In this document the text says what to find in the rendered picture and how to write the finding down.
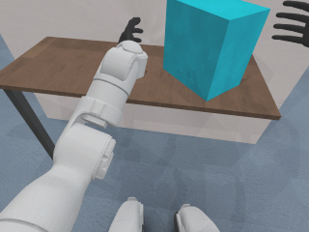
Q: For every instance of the carton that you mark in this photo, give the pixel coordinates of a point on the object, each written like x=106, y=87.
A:
x=208, y=43

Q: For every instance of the left robot forearm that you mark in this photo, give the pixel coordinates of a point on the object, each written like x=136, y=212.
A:
x=112, y=84

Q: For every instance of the robot left hand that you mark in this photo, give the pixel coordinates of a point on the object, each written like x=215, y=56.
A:
x=130, y=29

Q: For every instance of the left robot upper arm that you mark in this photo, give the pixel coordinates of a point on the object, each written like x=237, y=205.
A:
x=52, y=202

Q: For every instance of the table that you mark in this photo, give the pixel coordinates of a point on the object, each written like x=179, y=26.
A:
x=66, y=67

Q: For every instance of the robot right shin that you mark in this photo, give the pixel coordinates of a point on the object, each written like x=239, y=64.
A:
x=184, y=206

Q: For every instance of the robot right hand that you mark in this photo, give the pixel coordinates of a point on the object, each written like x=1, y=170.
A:
x=295, y=28

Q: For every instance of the right robot thigh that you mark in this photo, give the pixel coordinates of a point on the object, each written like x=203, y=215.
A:
x=192, y=219

